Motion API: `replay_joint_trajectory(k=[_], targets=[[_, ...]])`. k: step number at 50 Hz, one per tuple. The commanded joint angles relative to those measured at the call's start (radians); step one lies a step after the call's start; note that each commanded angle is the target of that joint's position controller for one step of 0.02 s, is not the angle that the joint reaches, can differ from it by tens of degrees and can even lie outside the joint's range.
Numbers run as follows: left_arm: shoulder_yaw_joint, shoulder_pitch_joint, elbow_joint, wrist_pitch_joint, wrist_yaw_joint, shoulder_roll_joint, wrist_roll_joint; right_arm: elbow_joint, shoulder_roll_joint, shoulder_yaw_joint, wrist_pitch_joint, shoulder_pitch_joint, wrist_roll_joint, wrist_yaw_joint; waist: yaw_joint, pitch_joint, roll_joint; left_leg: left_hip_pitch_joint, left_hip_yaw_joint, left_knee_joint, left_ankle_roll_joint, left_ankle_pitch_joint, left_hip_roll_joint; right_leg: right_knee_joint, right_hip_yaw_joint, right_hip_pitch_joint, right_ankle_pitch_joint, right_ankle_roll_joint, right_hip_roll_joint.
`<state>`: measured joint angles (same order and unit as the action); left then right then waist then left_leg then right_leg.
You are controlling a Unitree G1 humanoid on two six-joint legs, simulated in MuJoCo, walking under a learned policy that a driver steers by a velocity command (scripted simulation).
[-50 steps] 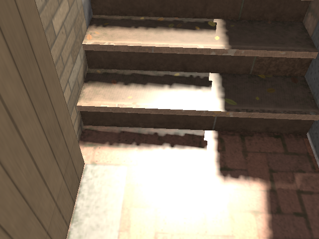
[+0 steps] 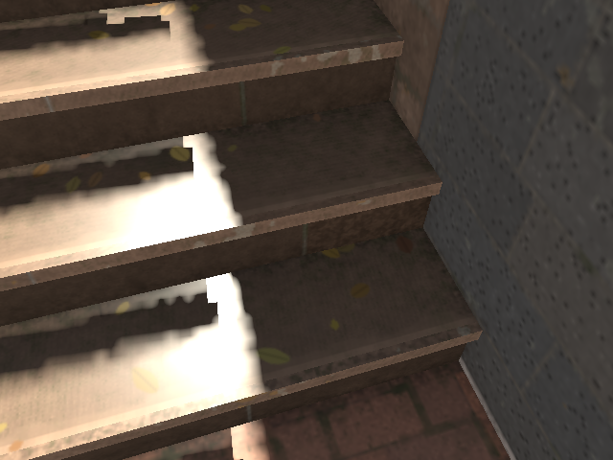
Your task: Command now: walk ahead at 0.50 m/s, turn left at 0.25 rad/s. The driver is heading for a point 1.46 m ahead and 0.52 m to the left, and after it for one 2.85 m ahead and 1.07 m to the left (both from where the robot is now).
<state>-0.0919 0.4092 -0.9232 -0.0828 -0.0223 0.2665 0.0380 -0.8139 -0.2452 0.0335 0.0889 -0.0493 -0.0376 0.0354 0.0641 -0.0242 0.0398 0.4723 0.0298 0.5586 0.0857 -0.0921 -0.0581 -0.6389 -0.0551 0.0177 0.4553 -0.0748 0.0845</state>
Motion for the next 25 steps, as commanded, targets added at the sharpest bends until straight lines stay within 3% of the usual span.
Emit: replay_joint_trajectory(k=[1,2,3,4,6,9,11,14,15,16,17,18,19,20,21,22,23,24,25], targets=[[0.005,-0.014,0.110,-0.030,-0.005,0.104,0.009,-0.016,-0.226,0.071,0.000,-0.271,0.009,-0.006,-0.102,0.249,-0.293,-0.698,-0.767,-0.307,0.267,-0.125,0.353,-0.644,-0.014,-0.619,-0.043,0.028,-0.002],[0.006,-0.103,0.117,-0.030,-0.006,0.126,0.004,-0.002,-0.184,0.065,-0.003,-0.218,0.025,-0.008,-0.105,0.143,-0.163,-0.582,-0.607,-0.283,0.250,-0.076,0.324,-0.638,-0.037,-0.620,-0.111,0.027,-0.064],[0.013,-0.138,0.128,-0.030,-0.006,0.116,0.006,0.002,-0.163,0.057,-0.004,-0.197,0.027,-0.014,-0.096,0.106,-0.077,-0.512,-0.518,-0.284,0.229,0.037,0.289,-0.585,-0.033,-0.609,-0.148,0.033,-0.097],[0.015,-0.158,0.139,-0.022,-0.005,0.107,0.014,-0.009,-0.151,0.052,-0.003,-0.210,0.033,-0.023,-0.086,0.068,-0.053,-0.460,-0.466,-0.296,0.214,0.137,0.263,-0.528,-0.031,-0.596,-0.152,0.047,-0.113],[0.026,-0.154,0.155,0.007,0.005,0.078,0.019,-0.028,-0.128,0.038,-0.002,-0.217,0.038,-0.034,-0.058,0.061,-0.075,-0.402,-0.398,-0.293,0.189,0.251,0.212,-0.444,-0.026,-0.541,-0.155,0.089,-0.116],[0.036,-0.204,0.180,0.027,0.012,0.058,0.022,-0.035,-0.164,0.042,0.005,-0.241,0.047,-0.039,-0.059,0.047,-0.102,-0.313,-0.366,-0.321,0.183,0.210,0.174,-0.310,0.011,-0.514,-0.182,0.137,-0.107],[0.047,-0.304,0.212,0.030,0.012,0.053,0.015,-0.042,-0.178,0.044,0.006,-0.259,0.047,-0.040,-0.079,-0.004,-0.100,-0.264,-0.379,-0.351,0.160,0.154,0.156,-0.190,0.025,-0.532,-0.261,0.150,-0.109],[0.061,-0.403,0.244,0.027,0.011,0.046,0.008,-0.048,-0.195,0.053,0.002,-0.302,0.047,-0.035,-0.113,-0.013,-0.115,-0.265,-0.373,-0.327,0.121,0.159,0.127,-0.020,0.028,-0.500,-0.377,0.151,-0.105],[0.065,-0.432,0.250,0.023,0.012,0.047,0.006,-0.048,-0.193,0.055,-0.001,-0.308,0.043,-0.034,-0.121,-0.011,-0.110,-0.265,-0.369,-0.304,0.106,0.195,0.116,0.024,0.035,-0.477,-0.410,0.146,-0.097],[0.069,-0.440,0.248,0.021,0.011,0.049,-0.008,-0.039,-0.199,0.058,-0.003,-0.309,0.029,-0.029,-0.128,0.008,-0.137,-0.264,-0.357,-0.276,0.093,0.240,0.109,0.046,0.042,-0.431,-0.406,0.139,-0.087],[0.069,-0.446,0.251,0.018,0.008,0.062,-0.012,-0.038,-0.197,0.061,-0.007,-0.315,0.027,-0.028,-0.130,0.015,-0.132,-0.267,-0.369,-0.244,0.085,0.281,0.111,0.062,0.042,-0.406,-0.394,0.134,-0.083],[0.069,-0.444,0.261,0.009,0.004,0.071,-0.017,-0.033,-0.190,0.063,-0.009,-0.318,0.027,-0.029,-0.123,0.026,-0.123,-0.258,-0.389,-0.205,0.068,0.317,0.116,0.083,0.038,-0.360,-0.393,0.125,-0.078],[0.067,-0.348,0.227,0.004,-0.003,0.089,-0.013,-0.027,-0.186,0.063,-0.009,-0.308,0.015,-0.037,-0.093,0.079,-0.139,-0.244,-0.412,-0.121,0.060,0.299,0.116,0.060,0.025,-0.264,-0.381,0.113,-0.068],[0.060,-0.259,0.206,-0.004,-0.011,0.110,-0.008,-0.015,-0.191,0.065,-0.007,-0.278,0.021,-0.037,-0.039,0.094,-0.124,-0.227,-0.412,-0.030,0.046,0.358,0.083,0.127,0.024,-0.180,-0.348,0.093,-0.061],[0.047,-0.164,0.182,-0.020,-0.022,0.152,0.011,-0.014,-0.180,0.063,0.001,-0.274,0.032,-0.032,0.009,0.118,-0.046,-0.174,-0.375,0.130,0.026,0.323,0.034,0.198,-0.020,-0.060,-0.357,0.059,-0.113],[0.026,-0.040,0.178,-0.032,-0.040,0.235,0.032,0.016,-0.081,0.036,0.011,-0.292,0.058,-0.033,0.044,0.209,0.097,-0.063,-0.273,0.385,0.000,0.011,-0.032,0.257,-0.276,0.094,-0.339,-0.009,-0.382],[0.007,-0.043,0.168,-0.012,-0.042,0.298,0.023,0.029,-0.056,0.030,-0.001,-0.411,0.055,-0.044,-0.043,0.245,0.253,0.092,-0.166,0.534,-0.010,-0.517,-0.108,0.375,-0.625,0.112,-0.236,-0.150,-0.579],[0.016,-0.096,0.170,0.003,-0.032,0.198,0.006,-0.017,-0.127,0.040,-0.024,-0.376,0.016,-0.049,-0.056,0.156,0.092,0.172,-0.149,0.631,0.003,-0.482,-0.002,0.377,-0.627,0.027,0.034,-0.189,-0.563],[0.030,-0.152,0.186,0.008,-0.027,0.141,-0.008,-0.016,-0.129,0.043,-0.029,-0.324,-0.004,-0.038,-0.052,0.080,0.050,0.191,-0.138,0.658,0.003,-0.402,0.019,0.409,-0.524,-0.056,0.118,-0.168,-0.488]])
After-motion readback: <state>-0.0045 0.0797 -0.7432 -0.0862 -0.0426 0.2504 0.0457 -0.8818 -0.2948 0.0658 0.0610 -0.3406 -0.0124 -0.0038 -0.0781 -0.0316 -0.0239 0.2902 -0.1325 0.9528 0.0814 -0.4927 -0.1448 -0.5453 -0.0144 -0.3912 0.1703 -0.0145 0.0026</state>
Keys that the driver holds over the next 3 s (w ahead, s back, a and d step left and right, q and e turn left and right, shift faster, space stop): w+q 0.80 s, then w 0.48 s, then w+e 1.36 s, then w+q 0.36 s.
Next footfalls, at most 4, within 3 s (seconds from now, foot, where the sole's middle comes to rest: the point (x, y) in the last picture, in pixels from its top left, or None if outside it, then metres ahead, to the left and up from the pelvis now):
0.44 right None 0.40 -0.08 -0.75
1.02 left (122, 368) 0.57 0.41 -0.58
1.60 right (127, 197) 0.86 0.44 -0.40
1.98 left None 1.00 0.79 -0.23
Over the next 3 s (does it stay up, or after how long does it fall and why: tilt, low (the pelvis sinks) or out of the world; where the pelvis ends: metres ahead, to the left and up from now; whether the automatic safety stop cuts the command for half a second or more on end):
stays up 1.41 0.58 0.72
